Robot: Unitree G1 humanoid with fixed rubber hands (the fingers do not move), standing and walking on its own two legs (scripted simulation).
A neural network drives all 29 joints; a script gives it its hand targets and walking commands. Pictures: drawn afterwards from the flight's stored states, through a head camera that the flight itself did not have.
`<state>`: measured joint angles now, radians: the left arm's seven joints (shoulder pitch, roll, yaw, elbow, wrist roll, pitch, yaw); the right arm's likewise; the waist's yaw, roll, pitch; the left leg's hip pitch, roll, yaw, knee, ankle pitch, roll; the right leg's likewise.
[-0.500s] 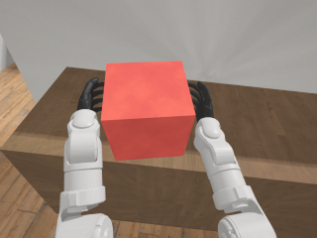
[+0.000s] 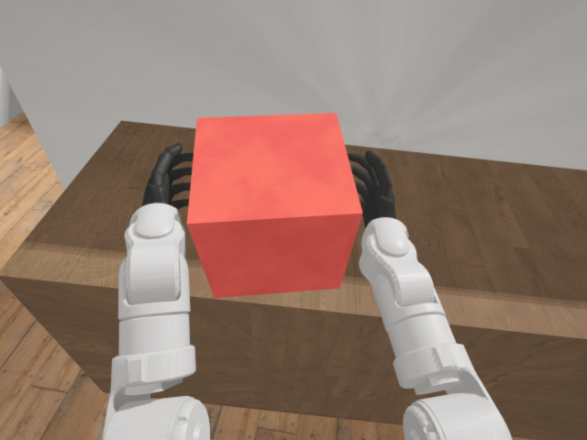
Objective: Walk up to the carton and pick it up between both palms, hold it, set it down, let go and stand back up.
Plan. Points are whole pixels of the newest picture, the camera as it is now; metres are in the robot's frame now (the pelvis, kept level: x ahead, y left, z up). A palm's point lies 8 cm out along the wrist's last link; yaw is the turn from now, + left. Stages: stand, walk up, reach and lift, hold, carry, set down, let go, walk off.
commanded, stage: hold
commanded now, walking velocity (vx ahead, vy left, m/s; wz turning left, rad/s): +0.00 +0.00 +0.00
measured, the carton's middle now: (273, 208) +0.39 +0.00 +0.13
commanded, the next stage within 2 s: none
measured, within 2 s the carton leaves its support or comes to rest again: neither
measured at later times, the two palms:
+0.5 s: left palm (159, 205) +0.36 +0.14 +0.17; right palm (378, 213) +0.35 -0.14 +0.15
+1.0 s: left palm (159, 203) +0.36 +0.14 +0.17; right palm (377, 210) +0.35 -0.14 +0.16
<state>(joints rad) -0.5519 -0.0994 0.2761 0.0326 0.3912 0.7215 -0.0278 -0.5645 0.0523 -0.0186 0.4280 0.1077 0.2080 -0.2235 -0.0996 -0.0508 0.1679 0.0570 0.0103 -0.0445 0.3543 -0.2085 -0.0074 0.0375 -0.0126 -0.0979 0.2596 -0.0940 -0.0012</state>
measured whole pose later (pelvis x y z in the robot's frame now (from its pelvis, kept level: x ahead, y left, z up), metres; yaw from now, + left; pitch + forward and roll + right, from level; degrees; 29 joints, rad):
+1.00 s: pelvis +0.00 +0.00 +0.00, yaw +0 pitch -12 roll -1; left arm -0.56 -0.10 0.28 0.04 0.40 0.72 -0.04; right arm -0.57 0.06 -0.02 0.42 0.10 0.21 -0.23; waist -0.10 -0.05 0.16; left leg 0.07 0.01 -0.04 0.35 -0.21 -0.01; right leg 0.05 -0.01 -0.10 0.26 -0.09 0.00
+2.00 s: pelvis +0.00 +0.00 +0.00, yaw +0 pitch -13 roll -1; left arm -0.54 -0.10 0.27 0.02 0.40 0.72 -0.04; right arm -0.55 0.05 0.00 0.40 0.12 0.21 -0.24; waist -0.11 -0.05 0.17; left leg 0.08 0.01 -0.04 0.35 -0.21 0.00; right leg 0.06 -0.02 -0.10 0.26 -0.10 0.00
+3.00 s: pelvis -0.01 +0.00 +0.00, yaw +0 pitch -12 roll -1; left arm -0.58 -0.10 0.30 0.07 0.40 0.72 -0.04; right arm -0.59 0.07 -0.05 0.45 0.08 0.20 -0.22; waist -0.09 -0.06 0.16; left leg 0.06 0.01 -0.04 0.34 -0.19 0.00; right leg 0.04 -0.02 -0.09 0.26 -0.09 0.00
